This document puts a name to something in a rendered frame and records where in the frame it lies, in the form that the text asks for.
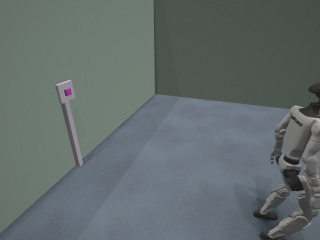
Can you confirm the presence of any panel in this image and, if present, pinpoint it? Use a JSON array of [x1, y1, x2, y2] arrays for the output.
[[55, 80, 83, 167]]

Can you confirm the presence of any robot left forearm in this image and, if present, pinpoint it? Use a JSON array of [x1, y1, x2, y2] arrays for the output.
[[273, 129, 285, 151]]

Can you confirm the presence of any robot right forearm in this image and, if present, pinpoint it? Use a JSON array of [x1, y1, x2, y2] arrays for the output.
[[303, 156, 320, 197]]

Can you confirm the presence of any robot right hand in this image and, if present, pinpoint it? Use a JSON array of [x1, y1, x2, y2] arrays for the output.
[[310, 195, 320, 217]]

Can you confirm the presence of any left robot upper arm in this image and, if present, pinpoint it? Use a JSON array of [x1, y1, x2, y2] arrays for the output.
[[276, 105, 303, 136]]

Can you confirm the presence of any robot left hand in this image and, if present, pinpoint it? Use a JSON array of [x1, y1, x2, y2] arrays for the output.
[[270, 149, 283, 164]]

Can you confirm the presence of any left robot shin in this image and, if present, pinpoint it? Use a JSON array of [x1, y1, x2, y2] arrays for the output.
[[260, 184, 291, 215]]

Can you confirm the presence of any robot head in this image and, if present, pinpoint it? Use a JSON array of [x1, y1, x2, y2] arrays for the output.
[[299, 82, 320, 119]]

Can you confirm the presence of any button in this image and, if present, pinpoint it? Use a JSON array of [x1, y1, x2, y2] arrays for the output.
[[64, 88, 72, 96]]

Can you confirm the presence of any right robot upper arm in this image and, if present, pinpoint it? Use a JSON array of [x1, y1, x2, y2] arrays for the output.
[[301, 119, 320, 164]]

